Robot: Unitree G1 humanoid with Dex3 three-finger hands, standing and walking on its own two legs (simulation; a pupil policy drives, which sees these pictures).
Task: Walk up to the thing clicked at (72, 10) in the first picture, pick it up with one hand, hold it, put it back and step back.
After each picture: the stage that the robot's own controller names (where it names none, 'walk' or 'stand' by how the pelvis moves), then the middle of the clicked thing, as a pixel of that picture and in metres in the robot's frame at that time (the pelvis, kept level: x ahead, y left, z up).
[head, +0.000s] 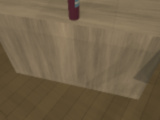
stand; out of the picture +0.93 +0.11 +0.05
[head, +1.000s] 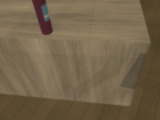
walk; (42, 13) +0.81 +0.29 +0.06
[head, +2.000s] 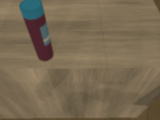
stand; (39, 34) +0.51 +0.20 +0.07
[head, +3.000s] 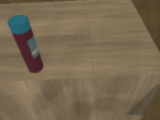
stand; (28, 47) +0.49 +0.26 +0.06
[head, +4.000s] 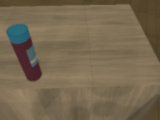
stand; (26, 55) +0.46 +0.26 +0.04
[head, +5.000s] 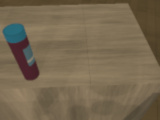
stand; (24, 55) +0.47 +0.27 +0.04
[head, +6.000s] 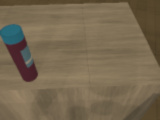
stand; (21, 56) +0.45 +0.27 +0.04
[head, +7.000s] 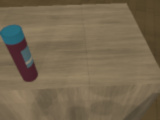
stand; (22, 56) +0.46 +0.28 +0.04
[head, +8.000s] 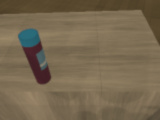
rise first; (37, 59) +0.45 +0.25 +0.05
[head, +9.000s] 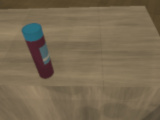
go down; (40, 53) +0.47 +0.25 +0.05
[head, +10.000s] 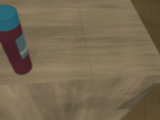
go down; (14, 45) +0.45 +0.23 +0.08
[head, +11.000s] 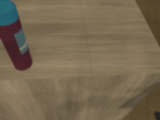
approach; (14, 41) +0.46 +0.23 +0.08
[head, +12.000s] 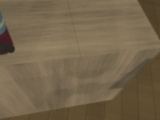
close in; out of the picture +0.49 +0.25 +0.12
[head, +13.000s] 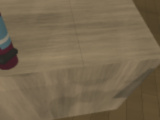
lift; out of the picture +0.46 +0.25 +0.12
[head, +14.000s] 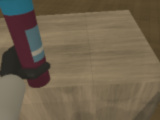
lift; (29, 45) +0.34 +0.17 +0.24
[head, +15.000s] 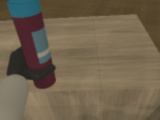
hold; (35, 47) +0.34 +0.16 +0.23
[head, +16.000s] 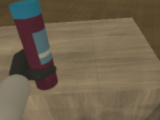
hold; (37, 48) +0.34 +0.16 +0.23
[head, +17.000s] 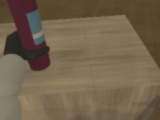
crouch; (30, 30) +0.40 +0.17 +0.26
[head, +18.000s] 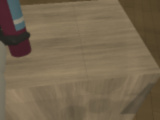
lower; (10, 16) +0.48 +0.22 +0.22
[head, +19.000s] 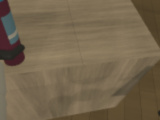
lower; (3, 29) +0.48 +0.22 +0.12
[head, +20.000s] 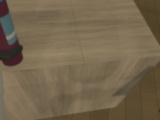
lower; (1, 29) +0.47 +0.23 +0.12
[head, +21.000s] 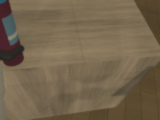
lower; (3, 29) +0.47 +0.23 +0.12
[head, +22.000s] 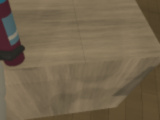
lower; (3, 30) +0.47 +0.23 +0.11
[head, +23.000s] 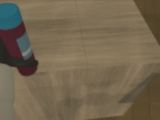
open; (18, 45) +0.44 +0.21 +0.10
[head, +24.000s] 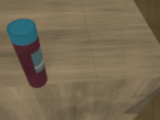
sink last; (31, 58) +0.40 +0.19 +0.09
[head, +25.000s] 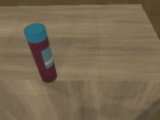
stand; (43, 56) +0.44 +0.22 +0.08
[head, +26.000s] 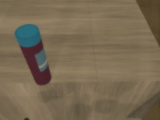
stand; (36, 58) +0.42 +0.21 +0.06
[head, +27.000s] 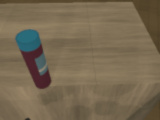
stand; (36, 62) +0.41 +0.21 +0.05
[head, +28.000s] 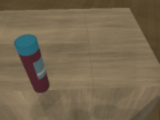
walk; (34, 67) +0.41 +0.21 +0.05
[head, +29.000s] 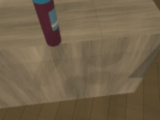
walk; (48, 19) +0.58 +0.17 +0.07
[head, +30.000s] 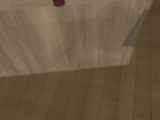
walk; out of the picture +0.89 +0.20 +0.07
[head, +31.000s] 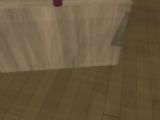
stand; out of the picture +1.11 +0.24 +0.07
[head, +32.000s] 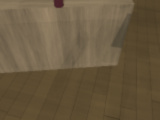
stand; out of the picture +1.09 +0.22 +0.04
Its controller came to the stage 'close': yes
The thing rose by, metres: 0.22
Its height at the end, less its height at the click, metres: +0.00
